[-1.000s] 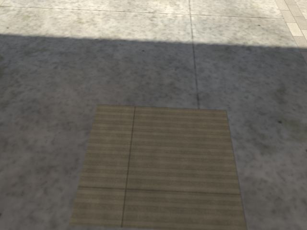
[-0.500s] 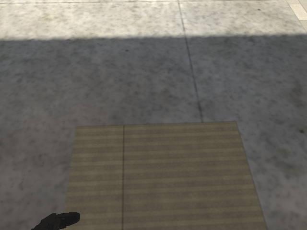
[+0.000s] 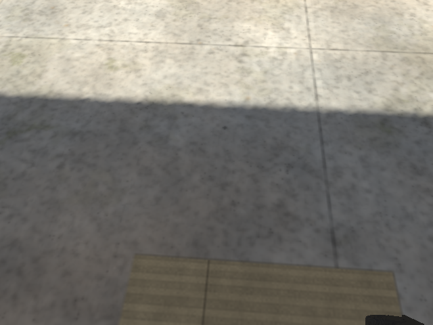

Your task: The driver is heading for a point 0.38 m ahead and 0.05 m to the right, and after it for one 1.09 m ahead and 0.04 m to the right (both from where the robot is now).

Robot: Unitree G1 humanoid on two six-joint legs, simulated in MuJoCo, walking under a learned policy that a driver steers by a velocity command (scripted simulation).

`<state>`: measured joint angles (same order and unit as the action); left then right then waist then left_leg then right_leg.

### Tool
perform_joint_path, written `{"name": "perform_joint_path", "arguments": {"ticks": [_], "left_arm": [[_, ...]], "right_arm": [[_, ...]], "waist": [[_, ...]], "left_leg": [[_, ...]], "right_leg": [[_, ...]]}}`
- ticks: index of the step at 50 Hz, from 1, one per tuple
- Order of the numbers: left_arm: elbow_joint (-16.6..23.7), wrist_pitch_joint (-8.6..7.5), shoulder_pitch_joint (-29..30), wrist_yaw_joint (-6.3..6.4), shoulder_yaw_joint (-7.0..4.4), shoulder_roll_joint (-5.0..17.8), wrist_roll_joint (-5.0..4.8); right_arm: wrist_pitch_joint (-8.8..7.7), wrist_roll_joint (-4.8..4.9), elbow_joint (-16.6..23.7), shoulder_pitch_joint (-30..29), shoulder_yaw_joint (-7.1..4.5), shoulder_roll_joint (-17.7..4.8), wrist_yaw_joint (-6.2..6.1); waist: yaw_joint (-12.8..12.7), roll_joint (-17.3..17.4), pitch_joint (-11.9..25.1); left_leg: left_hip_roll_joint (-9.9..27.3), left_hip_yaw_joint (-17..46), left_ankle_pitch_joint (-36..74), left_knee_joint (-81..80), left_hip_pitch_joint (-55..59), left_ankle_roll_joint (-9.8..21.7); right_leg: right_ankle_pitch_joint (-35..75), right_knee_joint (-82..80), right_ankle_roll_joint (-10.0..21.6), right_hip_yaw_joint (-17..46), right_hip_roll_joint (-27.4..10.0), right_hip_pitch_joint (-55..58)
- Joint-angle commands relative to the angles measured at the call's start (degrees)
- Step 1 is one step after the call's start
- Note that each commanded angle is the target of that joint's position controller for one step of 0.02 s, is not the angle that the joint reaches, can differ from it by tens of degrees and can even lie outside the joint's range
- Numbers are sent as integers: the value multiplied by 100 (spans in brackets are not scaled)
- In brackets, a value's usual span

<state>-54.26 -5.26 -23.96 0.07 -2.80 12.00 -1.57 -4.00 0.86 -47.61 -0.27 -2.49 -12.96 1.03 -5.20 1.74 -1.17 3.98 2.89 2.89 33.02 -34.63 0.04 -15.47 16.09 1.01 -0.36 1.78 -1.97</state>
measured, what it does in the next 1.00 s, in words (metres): walks ahead, turning right: left foot, then right foot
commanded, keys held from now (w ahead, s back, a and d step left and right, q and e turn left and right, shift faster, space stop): w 0.16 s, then w+e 0.12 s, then e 0.38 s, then no key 0.34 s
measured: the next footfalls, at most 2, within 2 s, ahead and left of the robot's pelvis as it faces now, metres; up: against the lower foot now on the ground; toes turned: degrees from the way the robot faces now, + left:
left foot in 0.10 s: +0.24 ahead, +0.15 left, +0.00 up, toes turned +0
right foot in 0.62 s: +0.44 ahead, -0.07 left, +0.00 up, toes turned -14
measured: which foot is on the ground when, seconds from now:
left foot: up 0.00-0.08, down 0.10-0.62, up 0.64-1.00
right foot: down 0.00-0.12, up 0.14-0.60, down 0.62-1.00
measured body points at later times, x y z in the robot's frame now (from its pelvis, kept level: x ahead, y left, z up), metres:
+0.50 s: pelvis +0.25 +0.06 +0.00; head +0.28 +0.07 +0.45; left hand +0.46 +0.29 -0.11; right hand +0.24 -0.20 -0.13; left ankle +0.20 +0.15 -0.74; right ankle +0.41 -0.11 -0.69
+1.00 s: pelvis +0.35 +0.05 -0.01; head +0.37 +0.04 +0.44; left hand +0.57 +0.25 -0.11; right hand +0.39 -0.24 -0.13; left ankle +0.40 +0.19 -0.73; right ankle +0.40 -0.06 -0.74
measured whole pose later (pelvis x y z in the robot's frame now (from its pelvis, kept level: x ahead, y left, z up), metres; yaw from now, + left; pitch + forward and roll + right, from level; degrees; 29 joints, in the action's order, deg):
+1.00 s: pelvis +0.35 +0.05 -0.01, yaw -18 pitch +3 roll +0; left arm -40.1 0.7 -8.5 1.0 -2.8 14.2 1.0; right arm 0.9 0.0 -47.0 8.9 -2.6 -15.0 -2.5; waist -0.8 0.3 -0.3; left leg 2.3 2.6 -19.2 41.5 -23.8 -2.8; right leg -6.0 28.2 3.1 3.7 5.0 -24.7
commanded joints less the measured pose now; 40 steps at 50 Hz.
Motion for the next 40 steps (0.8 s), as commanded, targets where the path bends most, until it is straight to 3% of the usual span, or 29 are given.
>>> {"name": "perform_joint_path", "arguments": {"ticks": [1,3,4,5,6,7,8,9,10,11,13,15,16,18,21,23,26,29,30,31,32,33,34,35,36,37,38,40], "left_arm": [[261,-106,342,70,-267,1014,-79],[257,-54,431,81,-315,1072,-19],[285,-15,459,85,-292,987,18],[394,22,422,97,-218,771,77],[463,-50,-323,66,-20,80,41],[399,-125,-397,68,-69,348,-26],[482,-159,125,48,-186,852,-145],[560,-139,510,77,-198,880,-127],[585,-101,662,108,-215,794,-45],[580,-40,640,115,-250,718,-18],[538,63,531,57,-248,523,-29],[598,142,731,52,-273,504,-39],[701,139,951,51,-266,500,15],[752,151,1096,77,-277,523,31],[983,158,1637,-15,-186,389,91],[1175,189,1979,-113,-139,358,111],[1417,239,2147,-230,-150,492,130],[1499,233,1731,-324,-242,752,157],[1379,205,1204,-324,-324,898,147],[1303,190,660,-241,-470,1311,174],[1365,240,526,-92,-548,1830,201],[1548,214,571,-86,-470,1795,306],[1731,249,920,-90,-408,1412,254],[1829,283,1367,-63,-326,1126,162],[1850,323,1553,-39,-263,954,112],[1846,351,1639,-21,-228,900,106],[1843,386,1687,-16,-232,964,180],[1846,412,1672,23,-267,1081,271]], "right_arm": [[-68,21,339,-216,-101,-493,35],[-129,6,253,125,-182,-690,51],[-145,-4,28,775,-287,-873,50],[-161,-26,-245,1759,-407,-1203,37],[-155,-115,-367,2509,-546,-1840,73],[-168,-57,-380,2429,-390,-1342,133],[-172,-49,-230,1819,-282,-983,131],[-164,-89,-98,1385,-214,-815,125],[-174,-122,-82,1146,-164,-654,129],[-205,-173,-114,1091,-124,-534,113],[-224,-200,-346,1376,-113,-487,48],[-257,-205,-472,1537,-137,-623,-19],[-263,-224,-525,1569,-152,-688,-77],[-263,-254,-423,1359,-157,-749,-130],[-200,-192,-388,1279,-142,-844,-269],[-139,-138,-443,1465,-148,-931,-345],[16,-82,-433,1516,-196,-1054,-380],[167,13,-255,1258,-285,-1207,-435],[218,35,-172,1166,-296,-1204,-451],[208,-23,-87,1316,-286,-1175,-439],[141,-343,128,1502,-128,-658,-362],[41,-261,203,1874,-46,-590,-234],[33,-106,197,1644,-125,-938,-160],[91,-23,267,1305,-147,-995,-177],[180,-77,228,1131,-161,-937,-255],[283,-121,291,1038,-196,-977,-323],[365,-127,317,1077,-198,-920,-337],[411,-104,312,1247,-150,-714,-375]], "waist": [[339,-697,-387],[623,-719,-188],[922,-619,228],[1272,-166,885],[1156,1580,1708],[1086,1609,2080],[1003,987,1255],[897,440,868],[770,240,576],[620,378,485],[559,471,410],[552,284,184],[531,167,105],[471,159,149],[579,318,120],[718,293,133],[756,263,149],[497,335,356],[241,179,588],[36,-284,979],[330,-1543,1417],[433,-1743,2491],[268,-924,2412],[351,-471,1775],[441,29,1357],[539,-64,1120],[648,-304,999],[698,-677,1002]], "left_leg": [[11,10,-27,-345,641,170],[-81,-116,-556,-413,1120,351],[-277,-315,-700,-430,1895,474],[185,250,-766,-414,3205,762],[1594,2814,-1765,-1099,5239,1775],[1815,4217,-2715,-1984,5382,1874],[1639,3385,-2670,-1852,4760,1556],[1445,2509,-2047,-1826,4007,1348],[1231,1938,-1444,-1926,3406,1252],[1043,1515,-1057,-2039,3059,1136],[928,1028,-739,-2284,2846,1131],[999,679,229,-2369,2814,1150],[1039,461,1152,-2281,2829,1128],[881,-90,2264,-2149,2821,940],[627,-758,2425,-2125,2591,711],[710,-862,2407,-2007,2820,714],[970,-858,2460,-1574,3426,799],[1048,-869,3387,-550,3633,706],[834,-1027,3384,278,3526,543],[400,-1130,2265,1566,2780,211],[-453,-1221,-2517,3524,888,-179],[-1022,-44,-4429,4911,-164,-296],[-613,411,-3981,5041,-388,-246],[-369,293,-3518,4704,-544,-227],[-158,212,-3221,4211,-429,-254],[-77,180,-3052,3773,-97,-276],[-139,55,-2907,3521,295,-299],[-227,-82,-2792,2883,624,-370]], "right_leg": [[974,-569,880,895,-1585,-522],[1713,57,718,794,-1562,-232],[2600,883,604,578,-1314,-223],[2526,2453,418,248,-967,-837],[331,4896,-57,-167,28,-2981],[-1568,5681,45,653,80,-3674],[-1224,6005,135,693,-263,-4186],[-701,5858,191,604,-560,-4044],[-302,5510,168,581,-735,-3869],[-55,5220,171,623,-900,-3585],[199,5070,134,588,-928,-3419],[516,4813,43,687,-855,-3716],[649,4571,-7,729,-797,-3869],[1057,3962,-35,708,-624,-3792],[1966,2763,-43,231,-551,-3234],[2182,2343,-48,56,-510,-3135],[1646,2002,48,-36,-473,-3268],[772,1671,318,-310,-180,-2764],[1172,1123,459,-421,27,-2102],[2978,812,754,207,-242,-879],[6233,1340,1499,1988,-1592,658],[6232,1064,2612,3750,-2559,1588],[5175,890,2389,3236,-2267,1225],[4254,793,1986,2529,-1930,568],[3442,621,1677,2178,-1672,-160],[2951,475,1555,2012,-1497,-812],[2750,349,1491,1830,-1310,-1335],[2804,277,1467,1572,-1131,-1641]]}}
Keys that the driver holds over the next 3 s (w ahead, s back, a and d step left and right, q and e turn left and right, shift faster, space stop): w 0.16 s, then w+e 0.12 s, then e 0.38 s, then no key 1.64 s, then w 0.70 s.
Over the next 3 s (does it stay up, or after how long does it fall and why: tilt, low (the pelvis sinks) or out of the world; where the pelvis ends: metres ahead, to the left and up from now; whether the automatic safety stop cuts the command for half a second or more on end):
stays up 0.61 -0.03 -0.01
